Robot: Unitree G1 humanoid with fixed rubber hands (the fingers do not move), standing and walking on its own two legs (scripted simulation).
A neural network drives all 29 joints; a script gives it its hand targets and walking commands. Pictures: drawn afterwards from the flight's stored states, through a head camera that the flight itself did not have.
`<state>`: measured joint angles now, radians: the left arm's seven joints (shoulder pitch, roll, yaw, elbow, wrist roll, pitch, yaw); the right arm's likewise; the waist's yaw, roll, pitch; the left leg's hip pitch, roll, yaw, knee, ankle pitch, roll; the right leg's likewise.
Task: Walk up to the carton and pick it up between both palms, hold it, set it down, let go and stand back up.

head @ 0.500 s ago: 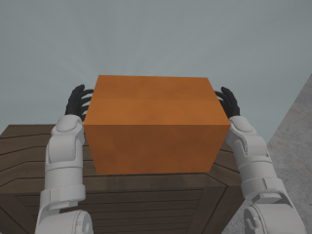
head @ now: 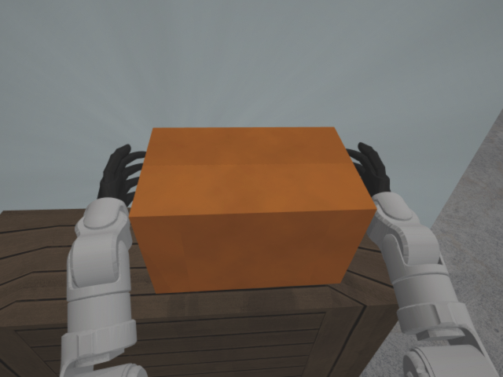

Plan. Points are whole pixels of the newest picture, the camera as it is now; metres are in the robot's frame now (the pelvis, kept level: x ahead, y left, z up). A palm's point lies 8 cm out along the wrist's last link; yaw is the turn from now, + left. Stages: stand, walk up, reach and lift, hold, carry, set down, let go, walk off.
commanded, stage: hold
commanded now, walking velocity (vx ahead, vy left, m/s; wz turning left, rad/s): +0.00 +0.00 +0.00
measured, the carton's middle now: (248, 207) +0.36 +0.00 +0.15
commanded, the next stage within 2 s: set down in 0.82 s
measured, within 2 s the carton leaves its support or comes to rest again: neither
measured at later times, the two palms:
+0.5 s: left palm (110, 197) +0.35 +0.20 +0.19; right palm (368, 189) +0.35 -0.19 +0.19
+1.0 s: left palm (107, 205) +0.34 +0.20 +0.18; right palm (366, 194) +0.34 -0.19 +0.18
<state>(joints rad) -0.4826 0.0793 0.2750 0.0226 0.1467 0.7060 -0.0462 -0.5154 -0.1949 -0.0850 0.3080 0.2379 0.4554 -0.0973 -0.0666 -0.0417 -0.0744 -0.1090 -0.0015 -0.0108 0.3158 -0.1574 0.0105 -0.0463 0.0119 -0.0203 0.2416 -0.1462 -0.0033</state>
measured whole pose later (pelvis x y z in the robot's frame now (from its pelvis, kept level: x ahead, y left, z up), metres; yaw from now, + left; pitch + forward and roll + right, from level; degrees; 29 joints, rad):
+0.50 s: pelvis -0.02 +0.00 +0.00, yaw +1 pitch -2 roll -1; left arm -0.60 0.10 0.31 0.19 0.14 0.67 -0.06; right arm -0.61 -0.16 -0.13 0.44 0.16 0.44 -0.07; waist -0.05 -0.04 -0.08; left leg -0.14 0.00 -0.02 0.30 -0.12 0.01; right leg -0.10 0.01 -0.03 0.26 -0.13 -0.01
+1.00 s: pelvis +0.00 +0.00 +0.00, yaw +0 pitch -4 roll -1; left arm -0.45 0.05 0.30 0.05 0.17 0.64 -0.06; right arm -0.51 -0.19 -0.08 0.37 0.22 0.39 -0.08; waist -0.04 -0.03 -0.07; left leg -0.08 -0.01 0.00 0.32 -0.17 0.02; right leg -0.02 0.01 -0.01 0.25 -0.15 0.00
